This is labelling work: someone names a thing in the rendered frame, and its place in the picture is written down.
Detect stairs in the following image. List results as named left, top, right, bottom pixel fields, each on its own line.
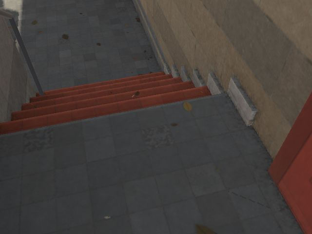
left=0, top=71, right=212, bottom=135

